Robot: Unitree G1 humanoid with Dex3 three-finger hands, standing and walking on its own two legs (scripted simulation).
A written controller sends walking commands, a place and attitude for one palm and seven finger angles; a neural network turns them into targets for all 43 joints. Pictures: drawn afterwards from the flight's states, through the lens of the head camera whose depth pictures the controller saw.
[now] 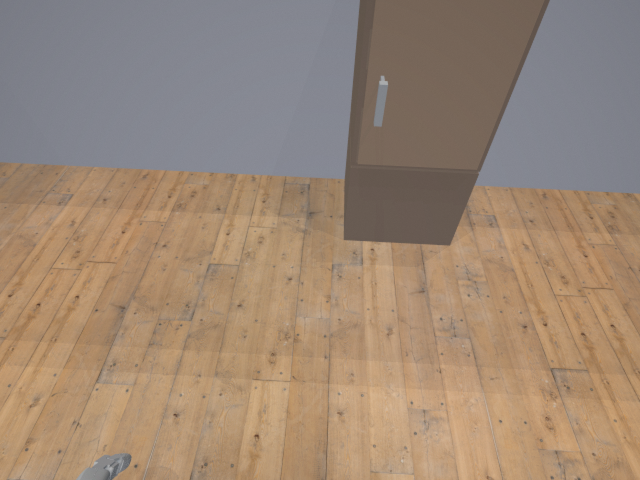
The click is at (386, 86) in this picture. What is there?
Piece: cupboard door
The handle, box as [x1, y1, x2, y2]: [374, 76, 387, 126]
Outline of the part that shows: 383,76 381,76 379,81 374,116 374,125 381,126 387,88 387,81 384,80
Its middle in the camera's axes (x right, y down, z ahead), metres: +0.17 -0.41 +1.15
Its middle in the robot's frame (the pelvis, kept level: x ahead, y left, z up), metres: +1.13 -0.12 -0.09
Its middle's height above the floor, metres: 0.68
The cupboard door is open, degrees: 0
